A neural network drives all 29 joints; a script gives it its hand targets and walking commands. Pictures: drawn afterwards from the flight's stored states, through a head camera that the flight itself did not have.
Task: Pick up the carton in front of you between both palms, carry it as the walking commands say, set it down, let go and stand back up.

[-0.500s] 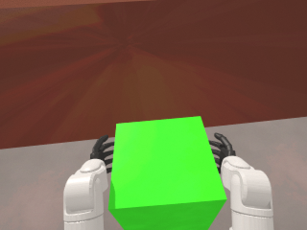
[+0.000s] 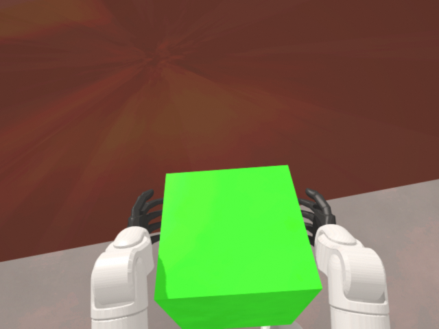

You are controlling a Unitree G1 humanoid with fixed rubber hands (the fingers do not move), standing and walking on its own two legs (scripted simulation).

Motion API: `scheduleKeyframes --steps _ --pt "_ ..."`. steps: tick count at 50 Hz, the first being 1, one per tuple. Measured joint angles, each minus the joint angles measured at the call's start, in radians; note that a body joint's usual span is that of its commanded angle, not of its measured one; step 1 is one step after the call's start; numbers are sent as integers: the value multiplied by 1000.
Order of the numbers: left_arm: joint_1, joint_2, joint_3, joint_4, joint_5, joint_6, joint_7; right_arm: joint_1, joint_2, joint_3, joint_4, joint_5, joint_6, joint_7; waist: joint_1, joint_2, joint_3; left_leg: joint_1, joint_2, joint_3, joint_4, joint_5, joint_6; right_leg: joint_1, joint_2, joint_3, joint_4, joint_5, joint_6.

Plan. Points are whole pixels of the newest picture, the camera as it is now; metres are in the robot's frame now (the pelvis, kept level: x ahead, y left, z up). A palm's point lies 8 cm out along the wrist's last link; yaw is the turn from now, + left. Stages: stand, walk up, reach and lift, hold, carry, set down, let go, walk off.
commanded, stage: carry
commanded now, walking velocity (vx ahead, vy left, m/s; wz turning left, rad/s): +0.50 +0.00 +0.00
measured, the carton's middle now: (232, 253) +0.26 -0.01 -0.01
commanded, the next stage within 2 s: none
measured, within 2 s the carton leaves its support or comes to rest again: neither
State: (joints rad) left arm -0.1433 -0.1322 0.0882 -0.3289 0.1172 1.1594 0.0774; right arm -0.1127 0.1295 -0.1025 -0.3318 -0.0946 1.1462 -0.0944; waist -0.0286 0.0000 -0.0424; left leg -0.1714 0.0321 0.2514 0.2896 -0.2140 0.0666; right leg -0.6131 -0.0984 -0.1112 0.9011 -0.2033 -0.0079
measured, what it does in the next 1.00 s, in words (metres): walks ahead: right foot, then left foot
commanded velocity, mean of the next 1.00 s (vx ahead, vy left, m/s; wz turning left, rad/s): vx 0.50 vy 0.00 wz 0.00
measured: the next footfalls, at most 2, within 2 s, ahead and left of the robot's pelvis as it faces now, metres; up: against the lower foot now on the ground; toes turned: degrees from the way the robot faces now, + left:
right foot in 0.22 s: +0.35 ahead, -0.11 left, +0.00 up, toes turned -11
left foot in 0.70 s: +0.68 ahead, +0.10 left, +0.00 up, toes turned +14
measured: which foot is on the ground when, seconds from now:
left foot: down 0.00-0.24, up 0.26-0.68, down 0.70-1.00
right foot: up 0.00-0.20, down 0.22-0.70, up 0.72-1.00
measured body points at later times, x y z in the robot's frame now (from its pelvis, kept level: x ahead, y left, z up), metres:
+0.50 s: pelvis +0.35 -0.04 +0.00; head +0.37 -0.05 +0.45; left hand +0.62 +0.13 +0.08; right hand +0.64 -0.17 +0.07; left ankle +0.40 +0.12 -0.69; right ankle +0.31 -0.11 -0.75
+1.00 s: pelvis +0.68 +0.03 +0.00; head +0.71 +0.04 +0.44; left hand +1.02 +0.18 +0.13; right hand +1.01 -0.13 +0.14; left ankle +0.64 +0.09 -0.75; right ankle +0.74 -0.11 -0.68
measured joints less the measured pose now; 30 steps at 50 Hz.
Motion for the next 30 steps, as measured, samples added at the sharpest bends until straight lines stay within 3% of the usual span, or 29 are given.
scheduleKeyframes --steps 7,10,11,13,15,17,23,30 --pt "32 3 -7 -79 -1 16 -1 7 -1 22 -56 2 18 1 15 -2 -33 213 -1 -17 -62 -125 -56 22 15 -69 -325 151 -8" --pt "21 2 -2 -93 -6 37 -1 -2 0 24 -76 -5 45 1 20 9 -41 280 18 -34 6 -228 -90 99 46 -119 -411 151 -26" --pt "11 1 -1 -85 -7 42 -1 -8 -1 19 -77 -7 53 1 26 18 -42 275 36 -43 89 -278 -97 130 60 -136 -420 128 -44" --pt "-18 -2 1 -36 -5 38 0 -26 1 -6 -56 -11 63 1 42 42 -33 148 75 -100 419 -270 -90 133 68 -157 -337 59 -91" --pt "-34 -4 6 -1 -4 42 0 -34 2 -18 -35 -15 72 1 50 31 -14 -25 49 -174 742 -236 -71 172 61 -162 -347 29 -95" --pt "-28 -4 10 6 -5 44 0 -34 2 -14 -24 -18 77 1 53 20 2 -167 43 -189 875 -173 -52 231 61 -161 -408 23 -89" --pt "-6 -1 19 -41 -16 31 0 -31 2 13 -43 -21 56 1 53 0 5 -395 74 -162 677 -25 -61 407 65 -136 -581 5 -65" --pt "-15 -2 11 -83 -19 44 0 -25 2 13 -98 -18 68 0 32 0 -28 -427 68 -96 329 132 -63 610 64 -118 -668 -98 -14"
